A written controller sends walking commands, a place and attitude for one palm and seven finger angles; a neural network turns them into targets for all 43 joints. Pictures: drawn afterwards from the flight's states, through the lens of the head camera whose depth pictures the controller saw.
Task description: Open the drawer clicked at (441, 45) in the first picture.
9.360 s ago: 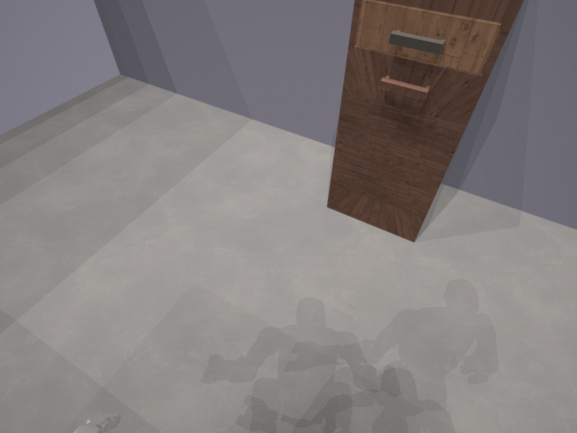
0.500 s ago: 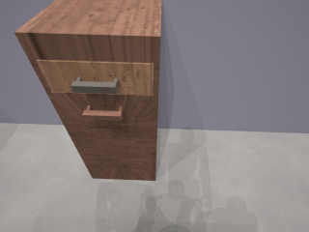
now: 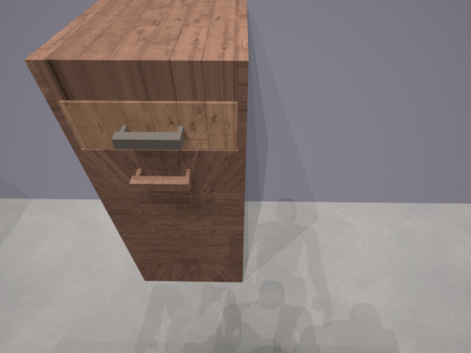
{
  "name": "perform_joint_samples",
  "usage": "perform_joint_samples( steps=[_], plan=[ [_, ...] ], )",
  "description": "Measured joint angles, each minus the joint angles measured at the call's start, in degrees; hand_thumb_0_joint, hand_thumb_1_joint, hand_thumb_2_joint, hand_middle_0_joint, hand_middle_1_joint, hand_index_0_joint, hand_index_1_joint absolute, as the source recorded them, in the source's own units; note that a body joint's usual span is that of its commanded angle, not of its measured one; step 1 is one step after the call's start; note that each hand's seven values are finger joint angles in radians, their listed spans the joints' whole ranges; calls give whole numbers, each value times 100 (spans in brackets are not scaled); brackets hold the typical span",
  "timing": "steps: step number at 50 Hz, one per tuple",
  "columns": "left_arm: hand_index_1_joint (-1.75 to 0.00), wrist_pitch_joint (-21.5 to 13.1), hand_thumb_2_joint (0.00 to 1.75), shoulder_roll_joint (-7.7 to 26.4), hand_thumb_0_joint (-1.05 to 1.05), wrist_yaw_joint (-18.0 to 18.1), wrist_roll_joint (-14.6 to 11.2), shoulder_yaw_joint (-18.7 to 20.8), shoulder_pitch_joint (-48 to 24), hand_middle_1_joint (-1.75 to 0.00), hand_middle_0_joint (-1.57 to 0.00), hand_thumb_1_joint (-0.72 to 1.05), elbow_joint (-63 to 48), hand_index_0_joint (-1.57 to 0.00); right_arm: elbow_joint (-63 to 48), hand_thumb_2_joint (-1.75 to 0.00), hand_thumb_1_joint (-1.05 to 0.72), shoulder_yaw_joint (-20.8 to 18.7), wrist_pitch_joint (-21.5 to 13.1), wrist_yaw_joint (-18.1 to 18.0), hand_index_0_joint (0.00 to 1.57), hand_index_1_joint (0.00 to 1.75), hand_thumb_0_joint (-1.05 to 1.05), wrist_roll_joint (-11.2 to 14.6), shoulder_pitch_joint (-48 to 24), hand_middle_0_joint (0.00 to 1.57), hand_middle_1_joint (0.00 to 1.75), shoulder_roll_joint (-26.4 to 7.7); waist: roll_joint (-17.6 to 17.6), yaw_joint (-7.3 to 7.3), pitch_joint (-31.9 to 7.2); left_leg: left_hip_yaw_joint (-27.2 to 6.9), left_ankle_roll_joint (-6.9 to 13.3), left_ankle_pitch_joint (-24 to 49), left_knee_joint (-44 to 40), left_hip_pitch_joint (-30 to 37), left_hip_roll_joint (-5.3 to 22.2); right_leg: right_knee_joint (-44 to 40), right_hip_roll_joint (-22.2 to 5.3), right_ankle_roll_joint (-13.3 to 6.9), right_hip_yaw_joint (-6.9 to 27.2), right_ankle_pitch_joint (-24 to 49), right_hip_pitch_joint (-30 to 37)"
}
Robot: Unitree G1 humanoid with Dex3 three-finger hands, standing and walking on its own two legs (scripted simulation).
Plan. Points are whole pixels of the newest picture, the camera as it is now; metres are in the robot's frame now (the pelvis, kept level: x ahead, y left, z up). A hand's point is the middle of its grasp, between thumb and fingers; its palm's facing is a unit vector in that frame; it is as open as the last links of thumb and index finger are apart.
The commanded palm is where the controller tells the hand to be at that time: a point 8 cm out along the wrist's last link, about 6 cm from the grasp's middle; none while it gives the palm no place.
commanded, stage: look again from close up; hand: left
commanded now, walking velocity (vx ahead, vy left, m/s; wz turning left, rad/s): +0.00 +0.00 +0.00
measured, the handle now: (150, 134) +0.55 +0.22 +0.08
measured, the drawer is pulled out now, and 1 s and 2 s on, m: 0.00 0.00 0.00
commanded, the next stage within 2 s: shuffle to correct the standing spot in 0.28 s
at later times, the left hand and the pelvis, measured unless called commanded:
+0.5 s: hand out of the picture +0.00 +0.21 -0.17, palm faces -0.02 -0.98 -0.20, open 7.4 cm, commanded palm none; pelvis -0.02 +0.03 +0.01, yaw -1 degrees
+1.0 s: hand out of the picture -0.02 +0.17 -0.18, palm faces +0.05 -0.99 -0.12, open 7.4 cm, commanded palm none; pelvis +0.05 +0.03 +0.00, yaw -2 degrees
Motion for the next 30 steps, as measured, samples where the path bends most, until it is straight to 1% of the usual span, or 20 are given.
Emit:
perform_joint_samples(
  steps=[3, 7, 15, 24, 30],
  plan=[
    [-29, 3, 90, 124, 1, 4, -11, 8, -162, -30, -20, 91, -137, -20, -69, -90, -90, 15, -25, -7, 20, 30, 1, 3, -189, 20, 30, -83, -47, 37, 24, 56, 37, -5, -23, 76, -26, 4, -30, 43, 54, 1, 48],
    [-29, 35, 90, 192, 1, -6, -14, -23, -337, -30, -20, 91, -268, -20, -137, -90, -90, 40, -20, 9, 20, 30, 1, 3, -445, 20, 30, -159, -77, 64, 62, 109, 82, 36, -90, 155, -62, -42, -67, 99, 104, 49, 104],
    [-29, 110, 90, 118, 1, -58, 4, -136, -421, -30, -20, 91, -292, -20, -141, -90, -90, 121, 19, 81, 20, 30, 1, 8, -712, 20, 30, -150, -113, 96, 137, 147, 161, 240, -349, 230, -131, -278, -128, 187, 136, 257, 164],
    [-29, 164, 90, -91, 1, -86, 30, -195, -61, -30, -20, 91, -2, -20, 102, -90, -90, 173, 102, 127, 20, 30, 1, 15, -540, 20, 30, 48, -194, 106, 182, 169, 214, 406, -577, 238, -201, -445, -190, 240, 150, 402, 143],
    [-29, 222, 90, -259, 1, -166, 99, -132, 397, -30, -20, 91, 207, -20, 286, -90, -90, 89, 208, 131, 20, 30, 1, 12, -200, 20, 30, 122, -157, 137, 100, 225, 252, 267, -474, 195, -197, -94, -258, 117, 85, -165, -6]
  ],
)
